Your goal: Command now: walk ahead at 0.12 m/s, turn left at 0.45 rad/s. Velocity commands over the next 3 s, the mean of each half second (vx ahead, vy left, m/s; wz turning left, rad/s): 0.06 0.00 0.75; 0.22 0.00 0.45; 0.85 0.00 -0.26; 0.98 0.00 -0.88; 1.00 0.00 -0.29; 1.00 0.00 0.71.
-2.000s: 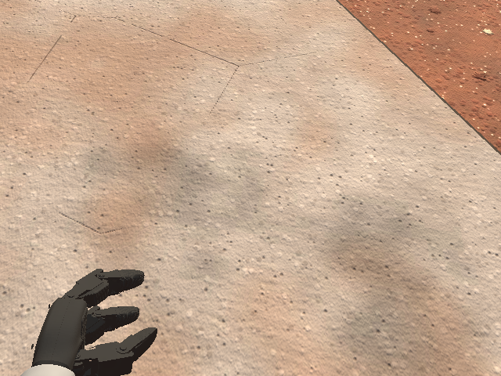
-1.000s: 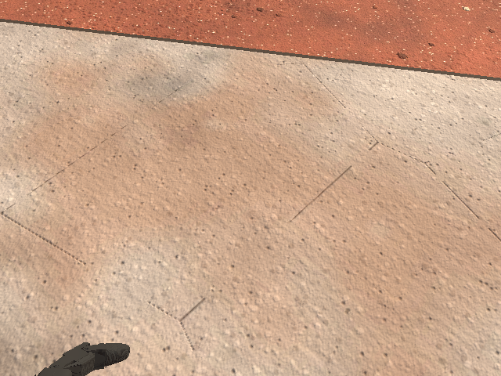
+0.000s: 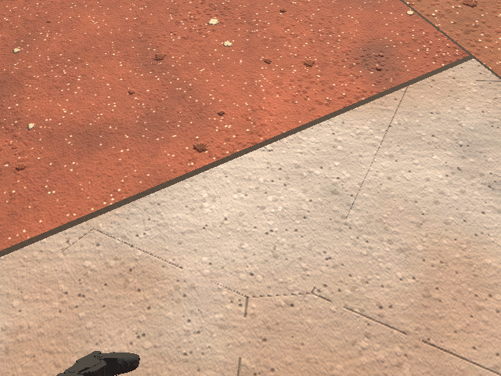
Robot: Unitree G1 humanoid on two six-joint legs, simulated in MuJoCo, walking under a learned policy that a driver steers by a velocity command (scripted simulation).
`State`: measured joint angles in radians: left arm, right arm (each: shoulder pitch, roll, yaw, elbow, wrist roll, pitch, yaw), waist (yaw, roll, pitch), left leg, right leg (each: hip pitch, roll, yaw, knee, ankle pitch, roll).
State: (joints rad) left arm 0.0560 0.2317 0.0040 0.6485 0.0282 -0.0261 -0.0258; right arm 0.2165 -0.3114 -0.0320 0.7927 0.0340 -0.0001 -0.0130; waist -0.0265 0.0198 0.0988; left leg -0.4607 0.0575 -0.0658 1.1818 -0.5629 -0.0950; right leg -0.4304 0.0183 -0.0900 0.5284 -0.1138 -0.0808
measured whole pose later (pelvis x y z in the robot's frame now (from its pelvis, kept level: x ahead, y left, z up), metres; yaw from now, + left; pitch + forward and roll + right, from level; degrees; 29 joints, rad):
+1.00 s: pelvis +0.15 +0.09 +0.03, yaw +38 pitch +3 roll +2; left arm 0.38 0.27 0.05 0.84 -0.02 -0.06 0.01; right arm 0.22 -0.31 -0.05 0.62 0.01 -0.04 0.00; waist 0.08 0.02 -0.05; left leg -0.55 0.02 -0.03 0.95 -0.24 -0.02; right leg -0.14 -0.01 0.09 0.33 -0.24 -0.03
